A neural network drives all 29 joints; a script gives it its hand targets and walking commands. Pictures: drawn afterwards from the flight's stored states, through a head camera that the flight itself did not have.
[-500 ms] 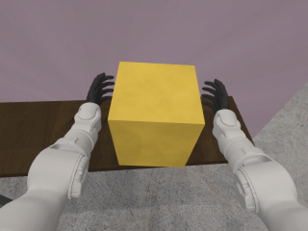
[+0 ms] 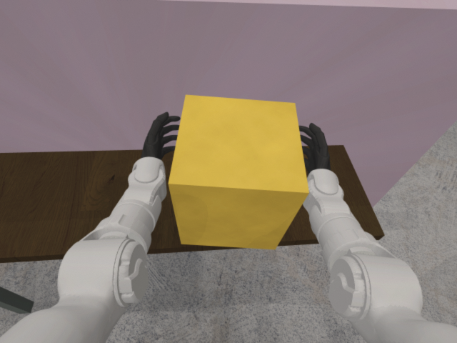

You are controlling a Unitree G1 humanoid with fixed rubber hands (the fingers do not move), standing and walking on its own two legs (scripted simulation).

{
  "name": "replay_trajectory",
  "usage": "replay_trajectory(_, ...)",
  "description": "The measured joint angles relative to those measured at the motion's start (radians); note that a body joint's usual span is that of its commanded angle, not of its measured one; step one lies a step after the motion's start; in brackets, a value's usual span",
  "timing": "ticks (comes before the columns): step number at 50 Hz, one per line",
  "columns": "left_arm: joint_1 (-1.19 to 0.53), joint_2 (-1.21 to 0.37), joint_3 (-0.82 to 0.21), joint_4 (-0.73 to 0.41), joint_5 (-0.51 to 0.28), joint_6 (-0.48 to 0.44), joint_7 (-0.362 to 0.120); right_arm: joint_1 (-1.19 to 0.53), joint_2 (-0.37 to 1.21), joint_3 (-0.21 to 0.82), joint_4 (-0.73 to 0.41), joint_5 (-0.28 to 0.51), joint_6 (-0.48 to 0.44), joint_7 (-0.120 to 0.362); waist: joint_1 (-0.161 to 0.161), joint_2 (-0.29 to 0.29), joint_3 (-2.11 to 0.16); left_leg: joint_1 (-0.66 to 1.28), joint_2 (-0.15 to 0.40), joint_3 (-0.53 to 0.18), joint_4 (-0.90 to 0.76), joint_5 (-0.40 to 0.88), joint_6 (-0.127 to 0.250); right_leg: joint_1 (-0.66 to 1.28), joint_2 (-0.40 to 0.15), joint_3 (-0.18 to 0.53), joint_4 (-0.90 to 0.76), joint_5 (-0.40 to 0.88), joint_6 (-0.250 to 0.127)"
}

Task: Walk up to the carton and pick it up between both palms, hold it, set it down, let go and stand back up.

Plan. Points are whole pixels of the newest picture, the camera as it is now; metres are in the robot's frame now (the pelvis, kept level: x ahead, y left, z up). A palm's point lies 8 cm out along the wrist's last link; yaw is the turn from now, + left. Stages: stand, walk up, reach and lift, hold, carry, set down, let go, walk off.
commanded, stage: reach and lift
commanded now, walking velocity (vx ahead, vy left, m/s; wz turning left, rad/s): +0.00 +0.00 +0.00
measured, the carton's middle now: (234, 178) +0.44 -0.01 +0.00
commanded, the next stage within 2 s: none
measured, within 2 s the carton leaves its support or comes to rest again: leaves its support in 1.56 s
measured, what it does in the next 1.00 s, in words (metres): stands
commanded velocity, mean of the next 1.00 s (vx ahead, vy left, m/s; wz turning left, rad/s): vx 0.00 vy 0.00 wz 0.00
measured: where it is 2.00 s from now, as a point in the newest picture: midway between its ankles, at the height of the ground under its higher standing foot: outside the picture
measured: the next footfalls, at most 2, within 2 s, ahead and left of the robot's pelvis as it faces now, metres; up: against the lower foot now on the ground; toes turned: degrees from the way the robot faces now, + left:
none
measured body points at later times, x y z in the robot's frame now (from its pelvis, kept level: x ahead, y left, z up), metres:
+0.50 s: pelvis +0.02 +0.00 +0.01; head +0.06 +0.02 +0.46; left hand +0.44 +0.14 +0.07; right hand +0.41 -0.16 +0.07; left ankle +0.03 +0.11 -0.74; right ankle -0.01 -0.12 -0.74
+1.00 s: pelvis +0.02 +0.00 +0.01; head +0.06 +0.02 +0.46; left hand +0.44 +0.14 +0.07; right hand +0.41 -0.16 +0.07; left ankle +0.03 +0.11 -0.74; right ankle -0.01 -0.12 -0.74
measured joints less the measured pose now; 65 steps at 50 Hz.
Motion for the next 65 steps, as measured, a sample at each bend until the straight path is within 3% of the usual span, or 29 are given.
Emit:
replay_trajectory(8,0.064,-0.074,0.188,-0.124,0.199,0.010,-0.039,0.098,0.119,-0.274,-0.204,-0.312,0.008,0.064,0.006,-0.013,0.064,0.128,-0.012,0.010,-0.089,0.029,0.000,0.119,-0.009,0.009,-0.075,0.023,0.000)
replay_trajectory(14,0.136,-0.118,0.238,-0.226,0.268,0.068,-0.084,0.167,0.175,-0.335,-0.299,-0.411,0.036,0.101,0.013,-0.019,0.102,0.228,-0.016,0.013,-0.126,0.026,0.000,0.217,-0.012,0.012,-0.109,0.020,0.003)
replay_trajectory(28,0.193,-0.149,0.218,-0.363,0.268,0.149,-0.115,0.211,0.189,-0.291,-0.349,-0.385,0.045,0.099,0.023,-0.032,0.132,0.279,-0.014,0.014,-0.143,0.021,-0.005,0.268,-0.010,0.013,-0.128,0.016,0.000)
replay_trajectory(65,0.197,-0.144,0.169,-0.385,0.255,0.179,-0.101,0.221,0.155,-0.222,-0.299,-0.305,-0.013,0.062,0.024,-0.033,0.132,0.273,-0.013,0.010,-0.144,0.022,-0.006,0.270,-0.010,0.006,-0.141,0.022,-0.002)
